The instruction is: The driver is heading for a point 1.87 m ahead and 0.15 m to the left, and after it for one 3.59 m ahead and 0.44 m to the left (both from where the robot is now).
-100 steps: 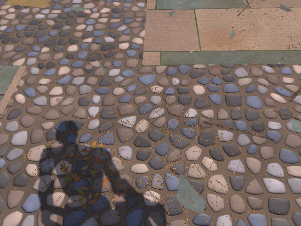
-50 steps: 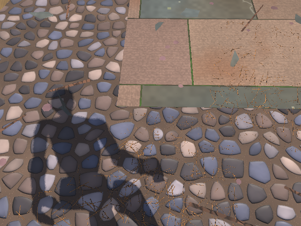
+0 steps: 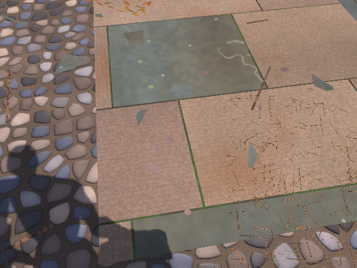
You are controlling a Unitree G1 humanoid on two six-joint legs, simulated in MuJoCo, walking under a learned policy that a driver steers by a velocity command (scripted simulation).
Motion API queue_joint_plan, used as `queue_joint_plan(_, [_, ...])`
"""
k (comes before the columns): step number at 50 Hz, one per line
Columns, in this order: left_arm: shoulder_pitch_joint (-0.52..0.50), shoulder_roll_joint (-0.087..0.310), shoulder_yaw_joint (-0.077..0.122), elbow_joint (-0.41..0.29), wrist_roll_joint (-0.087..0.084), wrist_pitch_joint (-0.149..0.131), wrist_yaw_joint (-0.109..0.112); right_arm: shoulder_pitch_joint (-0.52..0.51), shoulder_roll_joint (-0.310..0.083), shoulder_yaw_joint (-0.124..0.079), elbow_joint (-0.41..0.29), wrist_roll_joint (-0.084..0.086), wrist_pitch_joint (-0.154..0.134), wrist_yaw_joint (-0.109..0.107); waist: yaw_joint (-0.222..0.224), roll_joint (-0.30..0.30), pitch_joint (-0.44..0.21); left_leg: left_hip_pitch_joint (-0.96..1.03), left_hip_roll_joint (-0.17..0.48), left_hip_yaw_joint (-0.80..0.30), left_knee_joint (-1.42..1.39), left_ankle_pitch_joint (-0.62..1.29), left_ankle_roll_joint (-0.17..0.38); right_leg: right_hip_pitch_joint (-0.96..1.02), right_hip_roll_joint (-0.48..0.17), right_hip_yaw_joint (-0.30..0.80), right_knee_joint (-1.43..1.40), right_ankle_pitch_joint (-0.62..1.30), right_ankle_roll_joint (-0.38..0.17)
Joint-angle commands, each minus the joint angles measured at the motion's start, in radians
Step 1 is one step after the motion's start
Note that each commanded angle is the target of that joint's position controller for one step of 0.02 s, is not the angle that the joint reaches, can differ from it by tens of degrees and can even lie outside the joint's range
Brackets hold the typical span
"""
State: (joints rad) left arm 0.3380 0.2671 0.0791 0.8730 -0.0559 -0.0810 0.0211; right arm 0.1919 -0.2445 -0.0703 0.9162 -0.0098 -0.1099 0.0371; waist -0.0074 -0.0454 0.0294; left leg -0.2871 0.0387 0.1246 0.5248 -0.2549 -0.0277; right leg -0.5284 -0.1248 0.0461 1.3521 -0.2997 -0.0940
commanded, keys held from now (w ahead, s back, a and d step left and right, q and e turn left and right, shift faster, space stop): w+e+shift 0.02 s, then w+shift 0.24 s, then w+q+shift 0.66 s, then w+shift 0.08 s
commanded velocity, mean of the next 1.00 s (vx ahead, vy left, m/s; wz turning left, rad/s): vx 0.99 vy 0.00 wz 0.30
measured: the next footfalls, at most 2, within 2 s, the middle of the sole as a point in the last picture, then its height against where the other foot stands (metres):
right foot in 0.30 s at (232, 266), level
left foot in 0.80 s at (185, 164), level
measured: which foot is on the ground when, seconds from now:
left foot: down 0.00-0.32, up 0.34-0.78, down 0.80-1.00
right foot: up 0.00-0.28, down 0.30-0.82, up 0.84-1.00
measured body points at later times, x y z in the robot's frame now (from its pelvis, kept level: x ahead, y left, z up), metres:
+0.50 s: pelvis +0.43 -0.08 +0.00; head +0.44 -0.09 +0.45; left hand +0.48 +0.18 -0.12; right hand +0.52 -0.36 -0.12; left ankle +0.42 +0.12 -0.62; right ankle +0.44 -0.16 -0.73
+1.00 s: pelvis +0.88 -0.03 -0.01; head +0.88 -0.02 +0.44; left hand +1.06 +0.25 -0.04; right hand +0.93 -0.27 -0.14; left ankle +0.88 -0.01 -0.73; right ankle +0.96 -0.23 -0.63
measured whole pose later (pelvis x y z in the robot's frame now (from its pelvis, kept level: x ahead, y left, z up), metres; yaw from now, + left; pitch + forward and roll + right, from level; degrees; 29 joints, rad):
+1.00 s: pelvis +0.88 -0.03 -0.01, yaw +21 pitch -2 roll +0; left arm -0.02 0.19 0.01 0.60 -0.01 -0.16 0.00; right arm 0.48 -0.21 -0.06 0.87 0.01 -0.08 0.04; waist -0.07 -0.01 0.05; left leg -0.25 -0.21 -0.04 0.57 -0.27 0.19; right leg -0.57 -0.06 0.18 1.28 -0.31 -0.02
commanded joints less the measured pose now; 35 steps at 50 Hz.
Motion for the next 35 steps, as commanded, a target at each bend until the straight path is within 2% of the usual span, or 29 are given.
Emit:
queue_joint_plan(1, [0.013, -0.065, -0.005, -0.106, -0.011, 0.046, -0.016, -0.052, -0.018, -0.002, -0.012, 0.002, -0.006, -0.006, 0.034, 0.184, 0.030, 0.075, 0.266, -0.185, -0.339, -0.003, 0.113, -0.192, -0.117, 0.057, -0.003, 0.022, -0.012])
queue_joint_plan(3, [-0.045, -0.048, -0.005, -0.143, 0.011, 0.058, -0.013, -0.034, -0.045, -0.003, 0.003, -0.005, -0.010, -0.014, 0.044, 0.141, 0.090, 0.024, 0.245, -0.106, -0.384, 0.068, 0.140, -0.224, -0.104, 0.066, -0.069, 0.103, 0.006])
queue_joint_plan(5, [-0.090, -0.024, -0.007, -0.166, 0.026, 0.055, -0.020, -0.012, -0.079, -0.007, 0.008, -0.011, -0.012, -0.025, 0.057, 0.106, 0.136, 0.014, 0.221, -0.028, -0.428, 0.102, 0.160, -0.232, -0.075, 0.059, -0.193, 0.223, 0.019])
queue_joint_plan(6, [-0.125, -0.010, -0.009, -0.179, 0.031, 0.052, -0.029, 0.002, -0.099, -0.010, 0.008, -0.006, -0.014, -0.030, 0.058, 0.073, 0.155, 0.026, 0.215, 0.011, -0.449, 0.113, 0.156, -0.226, -0.066, 0.042, -0.277, 0.285, 0.016])
queue_joint_plan(8, [-0.222, 0.014, -0.013, -0.206, 0.035, 0.040, -0.051, 0.055, -0.150, -0.018, 0.008, 0.008, -0.016, -0.037, 0.030, -0.001, 0.184, 0.082, 0.217, 0.060, -0.482, 0.136, 0.151, -0.193, -0.039, -0.016, -0.447, 0.370, -0.001])
queue_joint_plan(10, [-0.312, 0.018, -0.020, -0.239, 0.034, 0.026, -0.073, 0.127, -0.199, -0.026, 0.020, 0.024, -0.005, -0.041, 0.001, -0.024, 0.203, 0.202, 0.252, 0.076, -0.492, 0.243, 0.165, -0.183, -0.004, -0.072, -0.575, 0.365, -0.018])
queue_joint_plan(11, [-0.339, 0.028, -0.018, -0.257, 0.033, 0.021, -0.080, 0.150, -0.221, -0.029, 0.025, 0.028, 0.004, -0.042, 0.003, -0.006, 0.198, 0.282, 0.265, 0.087, -0.456, 0.421, 0.166, -0.173, 0.026, -0.104, -0.622, 0.321, -0.030])
queue_joint_plan(12, [-0.341, 0.048, -0.011, -0.270, 0.030, 0.018, -0.085, 0.167, -0.247, -0.033, 0.027, 0.025, 0.014, -0.045, 0.021, 0.037, 0.165, 0.363, 0.279, 0.094, -0.385, 0.680, 0.165, -0.141, 0.066, -0.139, -0.643, 0.253, -0.046])
queue_joint_plan(13, [-0.294, 0.087, 0.006, -0.274, 0.022, 0.020, -0.087, 0.174, -0.272, -0.036, 0.028, 0.015, 0.026, -0.049, 0.066, 0.096, 0.101, 0.435, 0.288, 0.097, -0.262, 0.952, 0.163, -0.067, 0.112, -0.164, -0.647, 0.183, -0.066])
queue_joint_plan(14, [-0.148, 0.142, 0.033, -0.247, 0.016, 0.025, -0.083, 0.177, -0.283, -0.035, 0.034, 0.006, 0.040, -0.051, 0.150, 0.147, 0.000, 0.437, 0.290, 0.080, -0.071, 1.130, 0.165, 0.122, 0.154, -0.169, -0.660, 0.132, -0.087])
queue_joint_plan(15, [0.118, 0.201, 0.069, -0.172, 0.014, 0.035, -0.065, 0.135, -0.266, -0.022, 0.033, 0.011, 0.050, -0.052, 0.294, 0.148, -0.128, 0.266, 0.250, 0.080, 0.218, 1.149, 0.145, 0.503, 0.176, -0.163, -0.706, 0.186, -0.111])
queue_joint_plan(16, [0.229, 0.298, 0.090, -0.123, 0.030, 0.039, -0.039, 0.207, -0.126, 0.014, 0.006, 0.007, 0.040, -0.048, 0.246, -0.070, -0.256, -0.105, 0.126, 0.043, 0.654, 0.483, 0.105, 0.885, -0.018, 0.180, -0.701, -0.049, -0.127])
queue_joint_plan(17, [0.227, 0.312, 0.079, -0.131, 0.051, 0.014, -0.050, 0.322, -0.004, 0.054, 0.002, 0.064, -0.004, -0.033, 0.145, -0.284, -0.484, -0.303, -0.059, -0.202, 0.969, -0.217, 0.106, 1.027, -0.248, 0.749, -0.986, -0.493, -0.228])
queue_joint_plan(18, [0.200, 0.177, 0.047, -0.130, 0.061, -0.005, -0.059, 0.161, -0.131, 0.018, -0.024, 0.107, -0.030, -0.031, 0.186, -0.118, -0.380, -0.381, -0.018, -0.305, 1.001, -0.181, 0.135, 0.933, -0.231, 0.735, -1.094, -0.515, -0.143])
queue_joint_plan(19, [0.150, 0.153, 0.039, -0.120, 0.065, -0.019, -0.063, 0.058, -0.127, 0.014, -0.062, 0.121, -0.037, -0.032, 0.169, -0.079, -0.189, -0.451, 0.006, -0.282, 0.983, -0.133, 0.134, 0.775, -0.227, 0.602, -1.102, -0.367, -0.124])
queue_joint_plan(20, [0.073, 0.141, 0.036, -0.108, 0.066, -0.032, -0.066, 0.028, -0.091, 0.020, -0.070, 0.096, -0.034, -0.040, 0.113, 0.035, -0.106, -0.431, 0.065, -0.282, 0.918, -0.073, 0.131, 0.618, -0.208, 0.476, -1.096, -0.225, -0.101])
queue_joint_plan(21, [0.003, 0.086, 0.024, -0.107, 0.078, -0.043, -0.068, 0.056, -0.086, 0.011, -0.054, 0.072, -0.017, -0.042, 0.057, 0.025, -0.067, -0.374, 0.113, -0.289, 0.863, 0.004, 0.130, 0.492, -0.176, 0.348, -1.091, -0.139, -0.071])
queue_joint_plan(22, [-0.043, 0.042, 0.013, -0.103, 0.088, -0.050, -0.069, 0.121, -0.077, 0.005, -0.033, 0.073, 0.010, -0.036, 0.013, -0.011, -0.057, -0.298, 0.145, -0.298, 0.843, 0.054, 0.122, 0.398, -0.155, 0.253, -1.097, -0.073, -0.048])
queue_joint_plan(23, [-0.063, 0.018, 0.010, -0.094, 0.080, -0.053, -0.067, 0.146, -0.069, 0.000, -0.022, 0.077, 0.032, -0.031, -0.003, -0.020, -0.044, -0.278, 0.160, -0.292, 0.813, 0.074, 0.113, 0.367, -0.136, 0.170, -1.122, -0.010, -0.032])
queue_joint_plan(25, [-0.069, 0.029, 0.012, -0.073, 0.064, -0.054, -0.053, 0.110, -0.055, -0.004, -0.032, 0.078, 0.064, -0.028, -0.013, -0.011, 0.017, -0.324, 0.175, -0.274, 0.760, 0.103, 0.098, 0.337, -0.123, 0.031, -1.182, 0.078, -0.004])
queue_joint_plan(27, [-0.048, 0.030, 0.014, -0.061, 0.073, -0.052, -0.033, 0.048, -0.050, -0.003, -0.046, 0.073, 0.080, -0.028, 0.003, 0.014, 0.072, -0.422, 0.162, -0.264, 0.712, 0.199, 0.092, 0.370, -0.084, -0.087, -1.211, 0.182, 0.027])
queue_joint_plan(28, [-0.040, 0.047, 0.018, -0.058, 0.080, -0.053, -0.025, 0.017, -0.039, 0.002, -0.064, 0.070, 0.079, -0.026, 0.004, -0.008, 0.101, -0.448, 0.158, -0.257, 0.652, 0.255, 0.089, 0.359, -0.088, -0.124, -1.232, 0.220, 0.029])
queue_joint_plan(30, [-0.025, 0.043, 0.016, -0.054, 0.085, -0.053, -0.011, -0.055, -0.056, 0.000, -0.091, 0.060, 0.072, -0.016, 0.015, 0.010, 0.156, -0.498, 0.126, -0.198, 0.537, 0.345, 0.088, 0.387, -0.064, -0.213, -1.266, 0.270, 0.036])
queue_joint_plan(32, [-0.004, 0.064, 0.017, -0.055, 0.088, -0.049, 0.004, -0.098, -0.067, 0.000, -0.109, 0.052, 0.066, -0.003, 0.023, 0.049, 0.166, -0.523, 0.098, -0.138, 0.443, 0.426, 0.101, 0.458, -0.064, -0.284, -1.280, 0.344, 0.047])
queue_joint_plan(34, [-0.002, 0.102, 0.022, -0.059, 0.079, -0.039, 0.015, -0.144, -0.063, 0.006, -0.142, 0.046, 0.051, 0.024, 0.022, 0.053, 0.184, -0.490, 0.076, -0.060, 0.316, 0.449, 0.118, 0.512, -0.081, -0.342, -1.258, 0.527, 0.066])
queue_joint_plan(35, [-0.008, 0.118, 0.023, -0.065, 0.081, -0.030, 0.019, -0.149, -0.077, 0.001, -0.155, 0.050, 0.043, 0.035, 0.008, 0.047, 0.167, -0.422, 0.038, -0.001, 0.263, 0.441, 0.136, 0.537, -0.074, -0.366, -1.218, 0.727, 0.082])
